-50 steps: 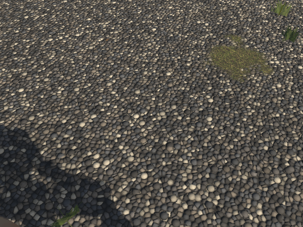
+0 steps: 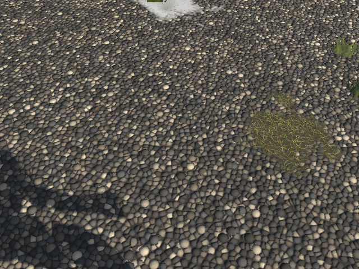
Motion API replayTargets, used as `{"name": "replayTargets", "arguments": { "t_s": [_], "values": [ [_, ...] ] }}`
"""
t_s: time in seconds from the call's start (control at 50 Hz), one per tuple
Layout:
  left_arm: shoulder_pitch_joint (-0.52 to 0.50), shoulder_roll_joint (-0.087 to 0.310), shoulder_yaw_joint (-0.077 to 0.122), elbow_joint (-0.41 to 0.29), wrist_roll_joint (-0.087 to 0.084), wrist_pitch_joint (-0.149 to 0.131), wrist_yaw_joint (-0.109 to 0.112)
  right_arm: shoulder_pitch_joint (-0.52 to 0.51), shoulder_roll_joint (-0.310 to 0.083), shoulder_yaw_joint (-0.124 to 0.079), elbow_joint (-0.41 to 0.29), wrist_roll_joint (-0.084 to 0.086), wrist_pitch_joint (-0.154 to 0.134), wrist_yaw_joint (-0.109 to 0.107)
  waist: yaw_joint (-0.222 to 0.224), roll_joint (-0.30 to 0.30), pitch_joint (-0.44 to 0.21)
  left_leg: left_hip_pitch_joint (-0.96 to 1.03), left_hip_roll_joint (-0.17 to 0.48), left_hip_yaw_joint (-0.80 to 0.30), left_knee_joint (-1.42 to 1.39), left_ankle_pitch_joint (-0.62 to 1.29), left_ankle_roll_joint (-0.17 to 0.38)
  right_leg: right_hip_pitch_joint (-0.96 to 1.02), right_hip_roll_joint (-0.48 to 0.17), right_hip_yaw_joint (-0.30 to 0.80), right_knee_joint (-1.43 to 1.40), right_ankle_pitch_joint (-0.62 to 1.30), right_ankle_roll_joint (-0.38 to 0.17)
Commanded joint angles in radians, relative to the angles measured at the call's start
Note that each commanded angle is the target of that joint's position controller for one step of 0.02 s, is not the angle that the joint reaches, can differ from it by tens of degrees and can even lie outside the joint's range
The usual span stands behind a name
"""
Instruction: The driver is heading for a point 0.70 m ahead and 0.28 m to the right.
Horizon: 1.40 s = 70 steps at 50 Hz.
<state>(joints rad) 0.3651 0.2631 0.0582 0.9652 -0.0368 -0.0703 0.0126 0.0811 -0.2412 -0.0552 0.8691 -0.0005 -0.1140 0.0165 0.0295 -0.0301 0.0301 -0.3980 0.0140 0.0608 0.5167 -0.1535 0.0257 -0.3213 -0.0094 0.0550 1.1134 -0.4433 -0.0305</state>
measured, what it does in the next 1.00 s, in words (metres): walks ahead, turning right: right foot, then left foot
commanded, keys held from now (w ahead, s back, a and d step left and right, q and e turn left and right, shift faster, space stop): w+e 0.94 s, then no key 0.06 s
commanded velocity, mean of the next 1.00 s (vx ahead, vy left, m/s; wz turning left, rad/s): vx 0.50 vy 0.00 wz -0.55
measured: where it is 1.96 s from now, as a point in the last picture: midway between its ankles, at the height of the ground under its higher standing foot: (242, 223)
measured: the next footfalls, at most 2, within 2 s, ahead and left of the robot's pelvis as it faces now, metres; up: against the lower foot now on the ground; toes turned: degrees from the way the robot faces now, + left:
right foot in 0.44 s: +0.36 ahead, -0.18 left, +0.00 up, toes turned -19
left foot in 0.92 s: +0.72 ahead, -0.12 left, +0.00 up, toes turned -36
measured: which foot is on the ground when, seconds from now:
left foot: down 0.00-0.42, up 0.44-0.90, down 0.92-1.00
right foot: up 0.00-0.42, down 0.44-0.92, up 0.94-1.00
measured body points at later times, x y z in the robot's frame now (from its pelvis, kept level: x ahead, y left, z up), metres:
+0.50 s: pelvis +0.26 -0.07 -0.01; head +0.29 -0.09 +0.43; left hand +0.50 +0.13 -0.11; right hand +0.22 -0.36 -0.15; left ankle +0.12 +0.11 -0.65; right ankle +0.32 -0.16 -0.73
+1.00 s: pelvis +0.54 -0.14 -0.01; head +0.57 -0.15 +0.44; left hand +0.74 +0.08 -0.13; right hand +0.58 -0.46 -0.09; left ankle +0.68 -0.09 -0.73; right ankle +0.35 -0.17 -0.67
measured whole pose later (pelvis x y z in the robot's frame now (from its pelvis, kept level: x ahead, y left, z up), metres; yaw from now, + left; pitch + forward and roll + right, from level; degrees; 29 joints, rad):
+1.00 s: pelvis +0.54 -0.14 -0.01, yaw -34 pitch +2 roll +1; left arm 0.36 0.29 0.08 0.77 -0.03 -0.03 0.02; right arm 0.05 -0.27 -0.06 0.76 -0.01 -0.13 0.03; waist 0.05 -0.02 0.02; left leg -0.44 -0.04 0.01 0.54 -0.14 0.02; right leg -0.25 0.08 0.18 1.02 -0.54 -0.03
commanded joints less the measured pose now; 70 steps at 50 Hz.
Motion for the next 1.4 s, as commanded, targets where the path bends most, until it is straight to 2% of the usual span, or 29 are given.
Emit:
{"name": "replayTargets", "arguments": {
  "t_s": [0.02,0.06,0.12,0.22,0.32,0.38,0.42,0.44,0.46,0.48,0.5,0.52,0.56,0.66,0.74,0.82,0.88,0.92,0.94,0.96,0.98,1.02,1.08,1.16,1.32,1.34,1.36,1.38,1.4],
  "values": [
    [-0.038,0.094,0.036,-0.089,0.001,-0.007,0.009,0.099,-0.087,-0.020,0.002,-0.010,-0.006,-0.006,-0.054,0.145,-0.073,0.324,0.279,-0.302,-0.309,-0.027,0.139,-0.335,-0.128,0.051,0.083,0.112,-0.013],
    [-0.024,0.044,0.033,-0.097,0.000,0.019,0.003,0.084,-0.091,-0.025,0.012,-0.013,-0.010,-0.007,-0.027,0.144,-0.040,0.241,0.265,-0.208,-0.362,0.030,0.147,-0.288,-0.145,0.041,0.051,0.151,-0.011],
    [-0.077,0.040,0.038,-0.137,0.009,0.040,0.001,0.099,-0.127,-0.039,0.028,-0.015,-0.015,-0.020,-0.018,0.100,-0.004,0.234,0.269,-0.105,-0.398,0.119,0.163,-0.354,-0.151,0.049,-0.031,0.258,0.002],
    [-0.225,0.026,0.027,-0.191,0.016,0.031,-0.029,0.133,-0.164,-0.049,0.036,-0.010,-0.002,-0.038,-0.057,0.074,0.031,0.281,0.242,0.055,-0.410,0.182,0.138,-0.349,-0.130,-0.018,-0.303,0.476,0.006],
    [-0.368,0.030,0.018,-0.269,0.015,0.033,-0.060,0.214,-0.199,-0.063,0.056,0.012,0.029,-0.040,-0.100,0.066,0.074,0.446,0.288,0.117,-0.351,0.253,0.119,-0.382,-0.104,-0.087,-0.443,0.408,-0.026],
    [-0.325,0.073,0.037,-0.290,0.015,0.039,-0.071,0.193,-0.236,-0.074,0.044,0.025,0.050,-0.042,-0.044,0.110,0.015,0.504,0.297,0.160,-0.182,0.654,0.088,-0.251,-0.027,-0.161,-0.462,0.262,-0.077],
    [-0.073,0.157,0.088,-0.232,0.009,0.042,-0.061,0.162,-0.241,-0.073,0.031,0.031,0.064,-0.043,0.100,0.096,-0.123,0.413,0.243,0.203,0.174,0.790,0.042,0.106,0.068,-0.195,-0.546,0.296,-0.140],
    [0.079,0.257,0.125,-0.197,0.008,0.052,-0.038,0.177,-0.198,-0.056,0.009,0.005,0.057,-0.043,0.147,-0.035,-0.215,0.151,0.196,0.207,0.500,0.444,-0.012,0.408,-0.060,0.037,-0.578,0.290,-0.202],
    [0.032,0.349,0.129,-0.209,0.005,0.038,-0.037,0.258,-0.047,-0.010,-0.049,-0.022,0.024,-0.027,0.011,-0.255,-0.302,-0.277,-0.022,0.061,0.812,-0.432,-0.065,0.690,-0.289,0.620,-0.711,0.114,-0.389],
    [0.067,0.256,0.101,-0.231,0.017,0.023,-0.045,0.134,-0.134,-0.023,-0.064,0.024,-0.018,-0.014,0.091,-0.115,-0.358,-0.387,-0.016,-0.135,0.893,-0.437,-0.040,0.712,-0.328,0.749,-0.840,0.049,-0.384],
    [0.028,0.203,0.084,-0.225,0.024,0.008,-0.047,0.056,-0.167,-0.032,-0.089,0.055,-0.038,-0.008,0.088,-0.076,-0.220,-0.462,0.028,-0.131,0.865,-0.335,-0.010,0.623,-0.304,0.605,-0.846,0.144,-0.335],
    [-0.039,0.171,0.074,-0.237,0.020,0.001,-0.046,0.058,-0.158,-0.030,-0.079,0.040,-0.046,-0.015,0.042,0.001,-0.156,-0.410,0.074,-0.137,0.781,-0.247,0.002,0.481,-0.259,0.480,-0.836,0.245,-0.299],
    [-0.147,0.118,0.054,-0.271,0.033,-0.001,-0.038,0.093,-0.173,-0.046,-0.059,0.008,-0.028,-0.021,-0.032,-0.001,-0.099,-0.257,0.123,-0.147,0.646,-0.164,-0.011,0.256,-0.194,0.329,-0.865,0.411,-0.262],
    [-0.091,0.171,0.065,-0.261,0.023,-0.007,-0.006,-0.004,-0.120,-0.036,-0.106,-0.015,0.010,-0.026,-0.029,0.004,-0.043,-0.239,0.086,-0.115,0.368,0.020,-0.082,0.126,-0.138,0.218,-0.909,0.536,-0.253],
    [-0.040,0.171,0.066,-0.246,0.017,0.002,0.004,-0.137,-0.092,-0.020,-0.150,-0.003,0.002,-0.011,0.024,-0.046,-0.013,-0.157,0.023,-0.103,0.085,0.247,-0.082,0.081,-0.086,0.181,-0.896,0.408,-0.192],
    [0.012,0.163,0.066,-0.222,0.010,0.010,0.006,-0.192,-0.125,-0.024,-0.186,0.009,-0.011,0.005,0.043,-0.062,-0.010,-0.127,0.002,-0.133,-0.019,0.238,-0.061,0.162,-0.124,0.266,-0.820,0.357,-0.175],
    [0.002,0.166,0.068,-0.227,0.015,0.023,0.015,-0.137,-0.161,-0.036,-0.181,0.011,-0.028,0.012,0.005,-0.100,-0.025,-0.053,-0.008,-0.131,-0.053,0.109,-0.028,0.224,-0.149,0.341,-0.725,0.412,-0.157],
    [-0.029,0.112,0.047,-0.252,0.021,0.025,0.011,0.066,-0.213,-0.062,-0.138,-0.007,-0.039,0.003,-0.098,-0.082,-0.158,0.269,0.046,-0.154,-0.072,0.109,0.039,0.155,-0.062,0.294,-0.491,0.489,-0.106],
    [-0.012,0.061,0.026,-0.277,0.044,0.023,0.010,0.233,-0.274,-0.075,-0.124,-0.013,-0.034,-0.006,-0.148,0.059,-0.316,0.546,0.229,-0.349,-0.050,0.064,0.092,-0.001,0.023,0.187,-0.194,0.250,-0.061],
    [0.147,0.025,0.016,-0.301,0.002,0.013,0.010,0.263,-0.329,-0.087,-0.088,-0.025,-0.020,0.004,-0.049,0.439,-0.379,0.769,0.422,-0.840,-0.171,-0.056,0.258,-0.349,0.123,0.119,0.094,-0.188,-0.001],
    [0.129,0.139,0.034,-0.261,-0.004,0.015,0.016,0.210,-0.210,-0.060,-0.119,-0.004,-0.017,0.008,-0.071,0.269,-0.285,0.698,0.398,-0.816,-0.192,-0.091,0.234,-0.428,0.050,0.167,0.201,-0.148,0.017],
    [-0.024,0.171,0.048,-0.277,0.020,0.029,0.022,0.106,-0.134,-0.031,-0.139,-0.016,-0.002,0.008,-0.068,0.077,-0.127,0.440,0.313,-0.472,-0.164,0.328,0.188,-0.367,0.004,0.112,0.194,-0.034,0.043],
    [-0.034,0.102,0.042,-0.294,0.024,0.047,0.018,0.072,-0.110,-0.018,-0.106,-0.023,-0.001,0.012,-0.012,0.121,-0.092,0.257,0.231,-0.261,-0.190,0.637,0.184,-0.242,-0.036,0.071,0.025,-0.006,0.051],
    [-0.079,0.049,0.017,-0.319,0.033,0.060,0.014,0.044,-0.171,-0.033,-0.076,-0.006,0.015,-0.004,-0.001,0.137,-0.143,0.228,0.223,-0.152,-0.226,0.726,0.209,-0.142,-0.042,0.018,-0.245,0.155,0.069],
    [-0.180,0.090,0.026,-0.333,0.044,0.063,-0.002,0.074,-0.176,-0.020,-0.020,0.026,0.057,-0.008,-0.014,0.126,-0.111,0.217,0.183,-0.126,-0.139,0.323,0.119,0.105,-0.001,-0.044,-0.689,0.417,0.002],
    [-0.176,0.128,0.034,-0.338,0.052,0.062,0.004,0.113,-0.143,-0.007,-0.010,0.013,0.054,-0.007,-0.022,0.077,-0.126,0.176,0.141,-0.107,-0.091,0.213,0.064,0.202,-0.064,0.027,-0.729,0.608,-0.027],
    [-0.172,0.190,0.044,-0.355,0.063,0.068,0.014,0.172,-0.106,0.008,-0.013,-0.024,0.046,-0.002,-0.067,-0.047,-0.191,0.092,0.067,-0.051,0.005,-0.035,0.005,0.339,-0.204,0.158,-0.664,0.893,-0.087],
    [-0.198,0.133,0.023,-0.347,0.065,0.077,0.016,0.233,-0.057,0.024,0.001,-0.022,0.049,-0.004,-0.094,-0.155,-0.234,0.061,0.038,-0.035,0.024,-0.243,-0.039,0.344,-0.274,0.230,-0.663,0.839,-0.186],
    [-0.226,0.079,0.012,-0.348,0.057,0.078,0.006,0.180,-0.086,0.024,-0.004,-0.018,0.062,-0.009,-0.072,-0.123,-0.209,0.095,0.047,-0.053,-0.006,-0.214,-0.055,0.276,-0.233,0.225,-0.681,0.676,-0.180]
  ]
}}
